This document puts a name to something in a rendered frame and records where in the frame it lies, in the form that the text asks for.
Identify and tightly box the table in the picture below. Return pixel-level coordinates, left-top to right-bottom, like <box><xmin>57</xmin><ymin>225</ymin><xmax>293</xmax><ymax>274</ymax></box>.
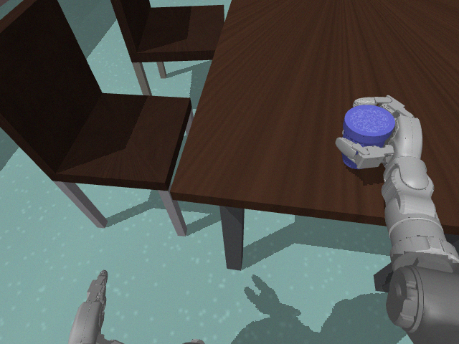
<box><xmin>170</xmin><ymin>0</ymin><xmax>459</xmax><ymax>292</ymax></box>

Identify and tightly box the cup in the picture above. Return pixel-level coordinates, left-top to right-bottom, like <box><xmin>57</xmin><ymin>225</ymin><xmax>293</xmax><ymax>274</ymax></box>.
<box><xmin>341</xmin><ymin>105</ymin><xmax>395</xmax><ymax>169</ymax></box>

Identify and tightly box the chair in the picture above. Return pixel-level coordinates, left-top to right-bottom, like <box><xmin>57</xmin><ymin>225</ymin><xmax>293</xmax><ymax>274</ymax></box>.
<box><xmin>110</xmin><ymin>0</ymin><xmax>224</xmax><ymax>96</ymax></box>
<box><xmin>0</xmin><ymin>0</ymin><xmax>194</xmax><ymax>237</ymax></box>

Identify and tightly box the right robot hand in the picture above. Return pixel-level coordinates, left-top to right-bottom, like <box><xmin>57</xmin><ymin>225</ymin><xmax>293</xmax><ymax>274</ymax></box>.
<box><xmin>335</xmin><ymin>95</ymin><xmax>422</xmax><ymax>169</ymax></box>

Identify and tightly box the left robot hand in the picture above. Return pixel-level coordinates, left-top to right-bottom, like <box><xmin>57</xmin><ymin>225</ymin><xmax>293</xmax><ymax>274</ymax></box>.
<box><xmin>68</xmin><ymin>270</ymin><xmax>124</xmax><ymax>344</ymax></box>

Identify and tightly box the right robot arm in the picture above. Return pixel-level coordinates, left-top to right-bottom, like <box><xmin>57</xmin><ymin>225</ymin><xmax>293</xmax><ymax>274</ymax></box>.
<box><xmin>382</xmin><ymin>156</ymin><xmax>459</xmax><ymax>344</ymax></box>

